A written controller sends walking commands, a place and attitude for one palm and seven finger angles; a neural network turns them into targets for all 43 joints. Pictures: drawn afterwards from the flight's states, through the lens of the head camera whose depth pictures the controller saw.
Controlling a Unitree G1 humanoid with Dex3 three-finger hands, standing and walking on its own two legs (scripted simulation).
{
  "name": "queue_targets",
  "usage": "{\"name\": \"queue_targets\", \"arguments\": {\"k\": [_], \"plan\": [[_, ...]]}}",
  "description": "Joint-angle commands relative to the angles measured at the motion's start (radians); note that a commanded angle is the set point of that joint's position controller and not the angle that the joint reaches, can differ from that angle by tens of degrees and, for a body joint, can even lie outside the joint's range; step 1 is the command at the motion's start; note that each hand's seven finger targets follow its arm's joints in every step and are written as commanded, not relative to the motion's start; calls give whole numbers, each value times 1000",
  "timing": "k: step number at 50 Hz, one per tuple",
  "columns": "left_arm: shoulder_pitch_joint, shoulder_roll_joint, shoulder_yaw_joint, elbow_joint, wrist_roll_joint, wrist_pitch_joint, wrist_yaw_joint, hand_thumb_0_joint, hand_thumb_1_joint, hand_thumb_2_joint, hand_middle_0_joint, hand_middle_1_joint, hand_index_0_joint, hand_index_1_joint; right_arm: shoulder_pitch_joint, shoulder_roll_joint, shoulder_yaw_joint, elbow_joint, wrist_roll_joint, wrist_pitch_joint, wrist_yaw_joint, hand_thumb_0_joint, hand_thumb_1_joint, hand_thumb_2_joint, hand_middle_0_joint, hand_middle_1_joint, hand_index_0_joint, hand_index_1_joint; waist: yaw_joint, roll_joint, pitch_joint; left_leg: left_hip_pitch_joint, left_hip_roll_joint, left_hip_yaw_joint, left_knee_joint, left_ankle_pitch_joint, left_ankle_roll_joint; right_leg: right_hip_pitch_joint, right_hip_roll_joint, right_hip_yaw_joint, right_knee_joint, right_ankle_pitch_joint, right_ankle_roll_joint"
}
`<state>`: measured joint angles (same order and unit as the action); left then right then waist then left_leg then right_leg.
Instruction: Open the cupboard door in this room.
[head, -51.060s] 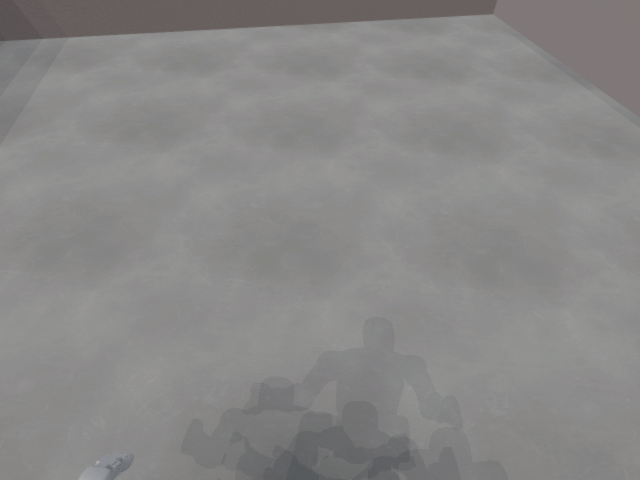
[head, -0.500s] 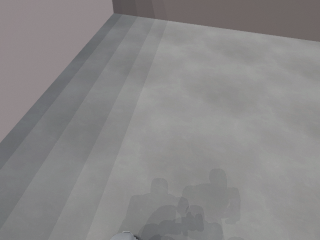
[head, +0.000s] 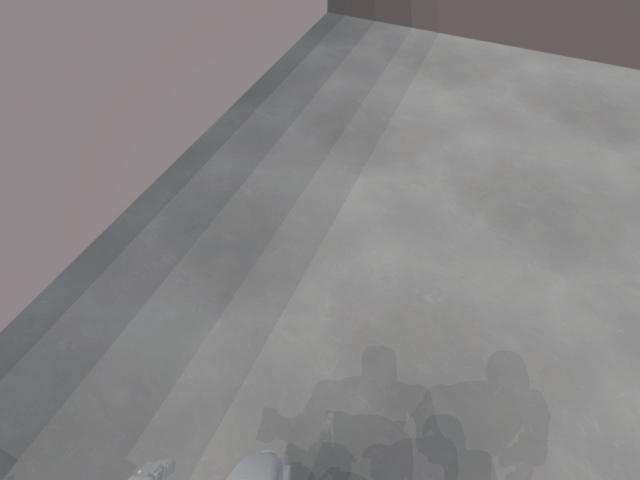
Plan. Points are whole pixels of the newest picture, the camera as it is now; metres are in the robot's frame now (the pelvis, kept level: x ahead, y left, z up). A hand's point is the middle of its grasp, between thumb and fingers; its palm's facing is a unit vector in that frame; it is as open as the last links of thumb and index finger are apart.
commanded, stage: turn to face it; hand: left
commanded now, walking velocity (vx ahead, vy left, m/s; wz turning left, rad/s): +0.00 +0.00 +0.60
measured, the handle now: out of the picture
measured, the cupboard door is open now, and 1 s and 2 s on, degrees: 42 42 42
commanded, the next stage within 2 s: none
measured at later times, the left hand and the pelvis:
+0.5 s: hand out of the picture +0.09 +0.23 -0.15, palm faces +0.33 -0.90 -0.27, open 7.4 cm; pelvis +0.06 -0.01 +0.00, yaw +18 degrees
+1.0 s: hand out of the picture +0.00 +0.17 -0.18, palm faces +0.61 -0.76 -0.23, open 7.4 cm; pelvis +0.09 -0.03 -0.01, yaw +37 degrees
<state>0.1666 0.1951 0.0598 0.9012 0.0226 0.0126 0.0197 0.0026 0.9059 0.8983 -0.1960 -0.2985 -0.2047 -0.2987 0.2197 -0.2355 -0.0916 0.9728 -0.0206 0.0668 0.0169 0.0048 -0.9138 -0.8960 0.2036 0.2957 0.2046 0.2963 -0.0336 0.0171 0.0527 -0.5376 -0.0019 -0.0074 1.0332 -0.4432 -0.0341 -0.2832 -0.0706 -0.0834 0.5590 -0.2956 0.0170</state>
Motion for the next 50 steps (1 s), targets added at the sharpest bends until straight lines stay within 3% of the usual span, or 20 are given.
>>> {"name": "queue_targets", "arguments": {"k": [1,6,9,11,12,13,17,25,26,27,28,29,32,36,40,43,44,45,46,50], "plan": [[25,152,31,-60,3,-25,11,0,900,900,-200,-300,-200,-300,-57,-38,2,-106,4,-25,7,0,-900,-900,200,300,200,300,27,-245,-48,-59,55,57,39,-2,-34,143,-257,66,-219,426,-118],[134,222,47,-23,8,-27,8,0,900,900,-200,-300,-200,-300,-123,-22,25,-133,11,-44,11,0,-900,-900,200,300,200,300,79,-222,-103,53,13,151,-336,20,-21,308,-275,4,-54,780,-102],[92,225,48,-42,-10,-27,0,0,900,900,-200,-300,-200,-300,21,-101,6,-107,3,-55,5,0,-900,-900,200,300,200,300,-11,-136,-190,385,18,130,-600,358,15,156,-241,-78,189,690,-15],[19,115,15,-117,-19,-13,-6,0,900,900,-200,-300,-200,-300,159,-293,-41,-85,3,-58,-15,0,-900,-900,200,300,200,300,-84,306,-266,657,446,-414,-607,1135,274,-307,-35,-28,587,-383,87],[-32,149,17,-137,-10,3,3,0,900,900,-200,-300,-200,-300,169,-284,-37,-75,3,-49,-19,0,-900,-900,200,300,200,300,-84,149,-234,612,455,-342,-585,1011,297,-321,-57,71,641,-365,70],[-54,136,21,-139,-6,5,8,0,900,900,-200,-300,-200,-300,123,-264,-30,-87,-4,-56,-25,0,-900,-900,200,300,200,300,-72,133,-182,521,411,-322,-612,832,280,-330,-53,72,639,-320,70],[-3,123,26,-85,-7,19,-12,0,900,900,-200,-300,-200,-300,-47,-207,-12,-125,-6,-58,-39,0,-900,-900,200,300,200,300,12,174,-95,376,254,-207,-636,647,186,-251,-25,71,508,-163,75],[98,135,32,-73,-10,6,-10,0,900,900,-200,-300,-200,-300,-127,-212,-28,-158,-3,-34,-25,0,-900,-900,200,300,200,300,66,149,-84,166,174,-246,-585,389,137,91,60,15,27,9,54],[144,174,42,-68,-5,-4,-4,0,900,900,-200,-300,-200,-300,-139,-174,-25,-171,6,-34,-22,0,-900,-900,200,300,200,300,95,35,-88,79,111,-218,-487,274,94,197,-3,78,-140,56,42],[163,274,61,-71,13,-17,6,0,900,900,-200,-300,-200,-300,-124,-102,-15,-190,15,-33,-15,0,-900,-900,200,300,200,300,103,-262,-91,-73,-32,-58,-256,-4,13,265,-264,375,-297,25,-46],[148,313,60,-84,10,-17,9,0,900,900,-200,-300,-200,-300,-140,-108,-17,-201,11,-31,-8,0,-900,-900,200,300,200,300,112,-366,-84,-64,-43,-22,25,-201,-1,155,-433,505,-338,85,-149],[94,275,49,-97,4,-15,11,0,900,900,-200,-300,-200,-300,-118,-119,-17,-193,6,-27,-3,0,-900,-900,200,300,200,300,73,-272,-63,-48,6,-66,152,-147,10,77,-404,413,-321,40,-176],[-19,182,28,-124,2,-11,14,0,900,900,-200,-300,-200,-300,-87,-95,-18,-144,4,-7,11,0,-900,-900,200,300,200,300,11,-281,-30,-30,47,-11,219,-2,-20,36,-261,168,-274,164,-118],[90,196,36,-90,4,-25,14,0,900,900,-200,-300,-200,-300,-148,-48,12,-153,11,-22,14,0,-900,-900,200,300,200,300,63,-216,-104,17,36,74,-131,-33,-39,261,-261,52,-145,613,-124],[150,239,49,-58,5,-24,10,0,900,900,-200,-300,-200,-300,-151,-36,24,-157,15,-37,12,0,-900,-900,200,300,200,300,86,-217,-142,113,2,136,-368,13,-21,327,-288,23,-52,761,-113],[94,218,49,-72,-12,-19,0,0,900,900,-200,-300,-200,-300,-9,-114,2,-123,7,-49,7,0,-900,-900,200,300,200,300,-6,-118,-191,434,46,80,-619,363,23,115,-246,-78,163,564,-12],[74,149,36,-109,-20,-12,-7,0,900,900,-200,-300,-200,-300,59,-229,-27,-112,-3,-57,-2,0,-900,-900,200,300,200,300,-46,192,-217,623,312,-277,-641,717,152,-192,-105,-110,385,-20,67],[-1,122,19,-146,-14,-2,-2,0,900,900,-200,-300,-200,-300,124,-284,-42,-94,3,-47,-15,0,-900,-900,200,300,200,300,-76,269,-212,636,444,-410,-634,1032,280,-330,-46,-11,544,-385,82],[-23,151,23,-156,-8,8,3,0,900,900,-200,-300,-200,-300,123,-278,-36,-89,-2,-43,-18,0,-900,-900,200,300,200,300,-69,157,-199,584,447,-338,-621,874,305,-329,-64,63,615,-349,67],[-15,133,30,-99,-7,25,-7,0,900,900,-200,-300,-200,-300,-45,-196,-12,-127,-4,-53,-36,0,-900,-900,200,300,200,300,10,152,-59,363,261,-227,-669,615,195,-270,-43,82,559,-149,71]]}}
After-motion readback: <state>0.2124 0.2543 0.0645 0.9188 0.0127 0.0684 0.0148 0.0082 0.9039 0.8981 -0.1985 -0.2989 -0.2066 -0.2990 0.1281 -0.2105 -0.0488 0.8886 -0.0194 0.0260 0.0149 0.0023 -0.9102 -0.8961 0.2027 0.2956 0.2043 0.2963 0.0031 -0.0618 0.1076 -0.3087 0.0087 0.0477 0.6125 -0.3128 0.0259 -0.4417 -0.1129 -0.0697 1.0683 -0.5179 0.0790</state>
